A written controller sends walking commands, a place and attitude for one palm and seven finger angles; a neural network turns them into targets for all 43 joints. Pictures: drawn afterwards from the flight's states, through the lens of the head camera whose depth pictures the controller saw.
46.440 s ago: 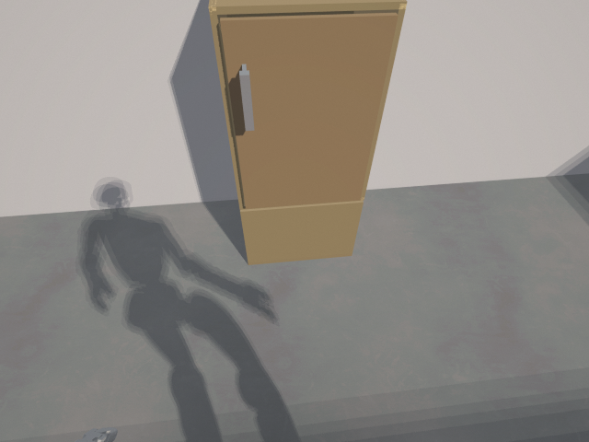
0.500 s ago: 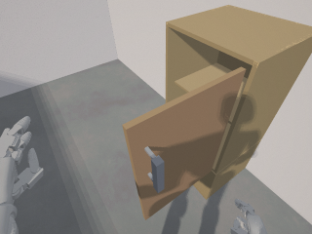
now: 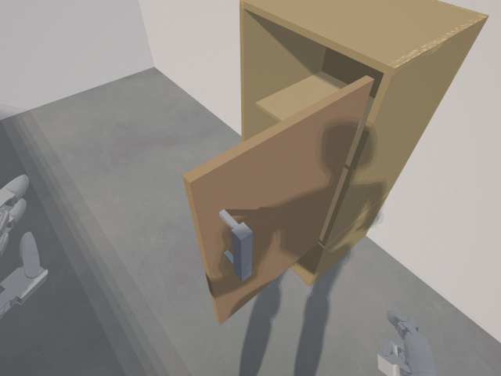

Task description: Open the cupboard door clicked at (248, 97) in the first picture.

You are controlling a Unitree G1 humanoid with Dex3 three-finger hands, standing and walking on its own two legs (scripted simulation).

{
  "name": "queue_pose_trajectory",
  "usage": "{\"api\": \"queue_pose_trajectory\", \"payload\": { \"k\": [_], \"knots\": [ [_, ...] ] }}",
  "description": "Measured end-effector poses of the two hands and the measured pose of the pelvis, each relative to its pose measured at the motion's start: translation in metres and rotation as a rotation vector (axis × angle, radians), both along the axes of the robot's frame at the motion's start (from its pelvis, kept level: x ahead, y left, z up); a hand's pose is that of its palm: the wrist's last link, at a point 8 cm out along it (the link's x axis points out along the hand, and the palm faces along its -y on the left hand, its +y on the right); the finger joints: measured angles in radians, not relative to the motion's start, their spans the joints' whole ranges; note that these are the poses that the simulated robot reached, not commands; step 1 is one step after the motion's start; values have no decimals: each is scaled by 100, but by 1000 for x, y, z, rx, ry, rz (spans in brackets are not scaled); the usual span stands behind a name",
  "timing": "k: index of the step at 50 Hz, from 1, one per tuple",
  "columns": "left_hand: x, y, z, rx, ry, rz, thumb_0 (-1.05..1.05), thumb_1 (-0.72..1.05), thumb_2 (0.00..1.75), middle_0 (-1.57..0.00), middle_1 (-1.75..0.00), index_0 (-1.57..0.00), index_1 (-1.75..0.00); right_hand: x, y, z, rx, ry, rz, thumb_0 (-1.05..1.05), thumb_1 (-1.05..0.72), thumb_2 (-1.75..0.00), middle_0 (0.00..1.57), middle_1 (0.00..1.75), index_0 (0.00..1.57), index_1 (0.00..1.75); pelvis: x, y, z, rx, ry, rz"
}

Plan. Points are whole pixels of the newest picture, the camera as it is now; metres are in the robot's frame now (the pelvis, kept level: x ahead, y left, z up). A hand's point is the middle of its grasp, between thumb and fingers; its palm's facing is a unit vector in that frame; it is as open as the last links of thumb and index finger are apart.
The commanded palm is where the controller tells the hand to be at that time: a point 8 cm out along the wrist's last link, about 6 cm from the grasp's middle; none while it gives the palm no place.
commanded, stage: step back with the hand held close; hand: left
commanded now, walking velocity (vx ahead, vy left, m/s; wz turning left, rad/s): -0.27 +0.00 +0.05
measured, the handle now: (234, 246) +0.32 +0.05 +0.02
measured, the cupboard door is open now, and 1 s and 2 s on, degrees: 90 90 90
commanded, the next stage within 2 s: stop stepping back and stand still in 0.88 s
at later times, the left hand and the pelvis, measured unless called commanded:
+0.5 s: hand out of the picture +0.12 +0.30 +0.15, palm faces +0.48 -0.76 -0.44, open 7.4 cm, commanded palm +0.05 +0.34 +0.18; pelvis -0.07 +0.03 -0.01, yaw +4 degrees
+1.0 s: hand out of the picture +0.05 +0.27 +0.17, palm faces +0.29 -0.84 -0.47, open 7.4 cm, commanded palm -0.02 +0.32 +0.18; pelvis -0.17 +0.02 -0.01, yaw -3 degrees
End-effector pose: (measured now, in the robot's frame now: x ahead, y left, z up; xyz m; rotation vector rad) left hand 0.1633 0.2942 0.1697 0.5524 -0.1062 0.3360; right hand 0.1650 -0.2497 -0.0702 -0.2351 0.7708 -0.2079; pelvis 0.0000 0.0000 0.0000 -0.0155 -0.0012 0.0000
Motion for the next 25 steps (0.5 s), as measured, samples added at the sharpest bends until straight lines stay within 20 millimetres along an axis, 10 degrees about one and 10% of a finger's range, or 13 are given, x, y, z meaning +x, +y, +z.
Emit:
{"api": "queue_pose_trajectory", "payload": {
  "k": [25],
  "knots": [
    [-92,38,-3,7,-149,89,1,88,90,-21,-30,-21,-30,-64,51,-18,-1,34,120,1,-90,-90,20,30,20,30,-66,28,-14,-19,-7,72]
  ]
}}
